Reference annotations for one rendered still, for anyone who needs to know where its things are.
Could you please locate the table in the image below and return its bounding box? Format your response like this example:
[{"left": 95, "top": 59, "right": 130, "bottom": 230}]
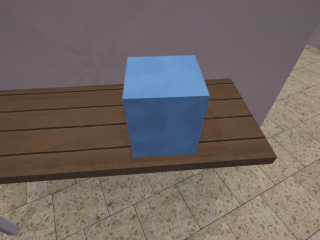
[{"left": 0, "top": 78, "right": 277, "bottom": 236}]

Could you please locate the carton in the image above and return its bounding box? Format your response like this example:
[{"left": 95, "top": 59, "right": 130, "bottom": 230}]
[{"left": 122, "top": 55, "right": 210, "bottom": 157}]

